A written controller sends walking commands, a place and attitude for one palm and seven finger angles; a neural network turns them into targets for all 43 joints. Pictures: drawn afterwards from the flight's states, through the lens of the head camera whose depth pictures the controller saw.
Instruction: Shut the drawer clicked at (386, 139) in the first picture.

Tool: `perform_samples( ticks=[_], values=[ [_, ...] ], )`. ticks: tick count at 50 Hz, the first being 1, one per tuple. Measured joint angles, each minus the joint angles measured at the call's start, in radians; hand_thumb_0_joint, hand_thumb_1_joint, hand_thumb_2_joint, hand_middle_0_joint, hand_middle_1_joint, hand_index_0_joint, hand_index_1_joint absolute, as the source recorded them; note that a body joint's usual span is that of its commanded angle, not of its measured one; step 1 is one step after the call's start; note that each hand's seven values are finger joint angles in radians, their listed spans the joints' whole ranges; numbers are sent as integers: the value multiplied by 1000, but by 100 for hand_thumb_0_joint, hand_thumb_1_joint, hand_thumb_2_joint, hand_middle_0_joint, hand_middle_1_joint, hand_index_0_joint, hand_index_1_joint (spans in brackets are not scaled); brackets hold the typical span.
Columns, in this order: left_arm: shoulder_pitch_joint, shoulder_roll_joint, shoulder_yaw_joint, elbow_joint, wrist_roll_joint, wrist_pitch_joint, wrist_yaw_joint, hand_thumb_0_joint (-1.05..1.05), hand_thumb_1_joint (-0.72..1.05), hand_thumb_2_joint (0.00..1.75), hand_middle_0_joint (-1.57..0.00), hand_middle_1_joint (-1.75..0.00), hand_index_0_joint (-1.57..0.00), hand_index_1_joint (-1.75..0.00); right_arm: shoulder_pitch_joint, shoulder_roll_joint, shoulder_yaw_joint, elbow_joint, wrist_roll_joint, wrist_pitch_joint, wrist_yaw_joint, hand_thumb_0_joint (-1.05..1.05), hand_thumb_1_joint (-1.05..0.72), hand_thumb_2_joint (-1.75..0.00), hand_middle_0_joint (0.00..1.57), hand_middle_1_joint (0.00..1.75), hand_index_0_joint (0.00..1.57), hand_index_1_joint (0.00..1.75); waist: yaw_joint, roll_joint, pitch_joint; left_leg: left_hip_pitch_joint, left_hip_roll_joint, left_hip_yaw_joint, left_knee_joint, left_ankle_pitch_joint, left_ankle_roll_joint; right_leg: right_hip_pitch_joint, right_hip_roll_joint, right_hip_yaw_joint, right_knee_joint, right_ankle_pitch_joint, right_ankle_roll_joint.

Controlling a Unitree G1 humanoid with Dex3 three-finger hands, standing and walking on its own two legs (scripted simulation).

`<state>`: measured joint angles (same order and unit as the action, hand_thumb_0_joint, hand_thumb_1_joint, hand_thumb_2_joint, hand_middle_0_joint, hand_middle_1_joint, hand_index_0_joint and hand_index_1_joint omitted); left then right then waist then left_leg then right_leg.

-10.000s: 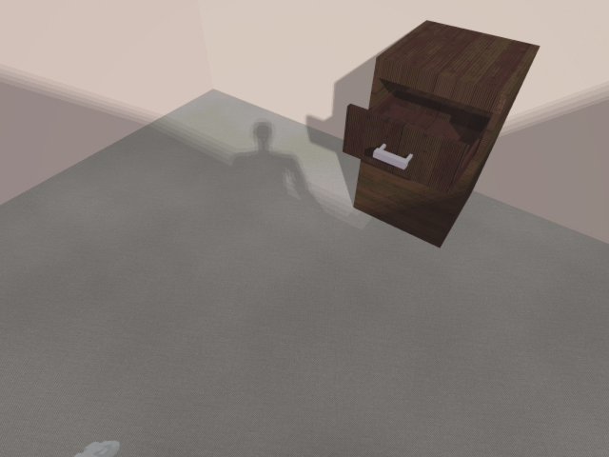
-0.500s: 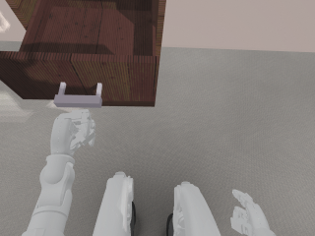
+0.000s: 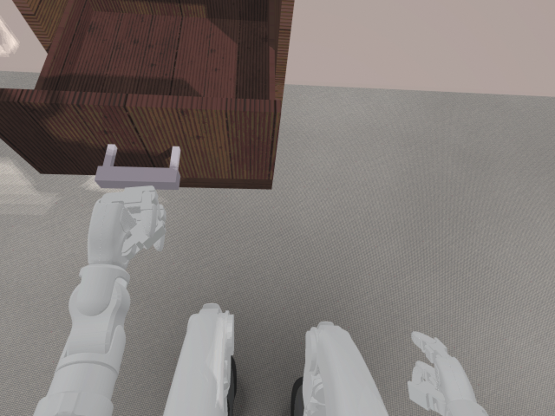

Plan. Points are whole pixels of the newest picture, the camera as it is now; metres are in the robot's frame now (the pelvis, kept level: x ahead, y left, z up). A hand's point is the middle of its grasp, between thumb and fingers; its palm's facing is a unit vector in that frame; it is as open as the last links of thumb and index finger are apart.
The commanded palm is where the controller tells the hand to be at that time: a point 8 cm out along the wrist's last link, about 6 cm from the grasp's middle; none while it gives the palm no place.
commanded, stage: push the drawer shut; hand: left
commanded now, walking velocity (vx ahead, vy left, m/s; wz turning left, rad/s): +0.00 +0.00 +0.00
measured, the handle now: (141, 165) +0.45 +0.23 +0.01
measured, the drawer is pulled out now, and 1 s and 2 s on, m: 0.23 0.13 0.03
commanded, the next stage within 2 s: none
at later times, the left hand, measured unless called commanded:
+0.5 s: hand (159, 202) +0.40 +0.19 +0.00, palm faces +0.03 -1.00 -0.05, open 2.6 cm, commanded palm +0.41 +0.22 +0.01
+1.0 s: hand (167, 157) +0.47 +0.19 +0.00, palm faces +0.05 -1.00 -0.05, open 2.8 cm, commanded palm +0.47 +0.21 +0.01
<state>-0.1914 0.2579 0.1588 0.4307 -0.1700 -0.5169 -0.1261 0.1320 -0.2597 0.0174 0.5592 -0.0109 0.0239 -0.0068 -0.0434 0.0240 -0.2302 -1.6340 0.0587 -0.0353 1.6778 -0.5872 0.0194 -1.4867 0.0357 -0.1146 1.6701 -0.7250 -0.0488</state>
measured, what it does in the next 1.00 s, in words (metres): stands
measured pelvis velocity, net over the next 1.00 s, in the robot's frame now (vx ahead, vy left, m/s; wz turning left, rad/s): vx -0.02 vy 0.01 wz -0.02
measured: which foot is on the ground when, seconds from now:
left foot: down 0.00-1.00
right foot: down 0.00-1.00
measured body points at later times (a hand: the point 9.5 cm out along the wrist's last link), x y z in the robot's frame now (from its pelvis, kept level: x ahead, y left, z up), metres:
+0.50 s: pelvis -0.02 +0.00 -0.01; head +0.14 +0.04 +0.41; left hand +0.39 +0.25 +0.00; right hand +0.13 -0.25 -0.12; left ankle +0.08 +0.11 -0.52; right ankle +0.03 -0.10 -0.52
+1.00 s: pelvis -0.02 +0.01 -0.02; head +0.15 +0.05 +0.40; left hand +0.46 +0.25 +0.01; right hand +0.04 -0.26 -0.13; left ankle +0.08 +0.11 -0.52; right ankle +0.03 -0.10 -0.52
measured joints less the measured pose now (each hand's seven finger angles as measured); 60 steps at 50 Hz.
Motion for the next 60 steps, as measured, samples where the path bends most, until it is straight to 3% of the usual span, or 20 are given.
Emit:
perform_samples(
  ticks=[9,22,31,42,60],
  values=[
    [-70,10,12,53,1,17,-14,-2,87,92,-140,-160,-140,-160,19,-2,5,11,2,13,-3,1,-90,-89,20,30,20,30,-3,3,7,-3,0,3,-6,5,3,-5,0,3,-5,6,3],
    [-220,43,26,212,20,-24,-18,-9,74,95,-140,-160,-140,-160,33,-5,18,56,-5,1,-24,1,-90,-89,20,30,20,30,-11,-3,16,-46,-12,-12,18,27,5,-37,-11,-13,19,18,3],
    [-362,77,35,358,45,-4,4,-9,74,96,-140,-160,-140,-160,44,-3,31,66,-11,2,-25,1,-90,-89,20,30,21,30,-36,-2,21,-58,-14,-15,11,50,10,-48,-12,-16,11,42,8],
    [-519,129,90,553,78,-45,6,-6,74,95,-140,-160,-140,-160,83,-6,41,84,-28,15,-15,1,-90,-89,20,30,21,30,-79,0,22,-84,-7,-11,20,55,16,-76,-5,-11,16,53,13],
    [-677,210,166,657,116,-15,2,-6,75,95,-140,-160,-140,-160,117,-1,49,89,-42,61,2,1,-90,-89,20,30,21,30,-117,6,34,-137,6,-15,44,44,14,-133,9,-11,36,49,10]
  ],
)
